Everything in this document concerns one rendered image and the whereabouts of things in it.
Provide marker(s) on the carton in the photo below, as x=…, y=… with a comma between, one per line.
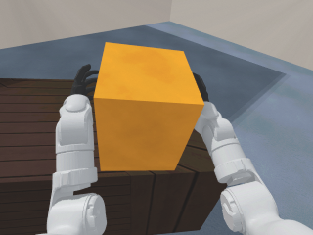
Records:
x=146, y=104

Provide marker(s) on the robot left hand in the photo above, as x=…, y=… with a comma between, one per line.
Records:
x=80, y=82

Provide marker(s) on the robot left forearm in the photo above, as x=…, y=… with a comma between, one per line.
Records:
x=75, y=168

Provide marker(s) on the robot right forearm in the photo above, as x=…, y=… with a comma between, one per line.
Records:
x=230, y=162

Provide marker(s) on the pedestal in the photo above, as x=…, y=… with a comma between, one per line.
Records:
x=137, y=202

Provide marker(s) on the robot right upper arm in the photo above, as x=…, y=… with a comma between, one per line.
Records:
x=249, y=209

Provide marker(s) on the robot left upper arm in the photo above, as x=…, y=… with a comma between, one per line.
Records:
x=82, y=214

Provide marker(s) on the robot right hand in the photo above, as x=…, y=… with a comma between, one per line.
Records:
x=201, y=87

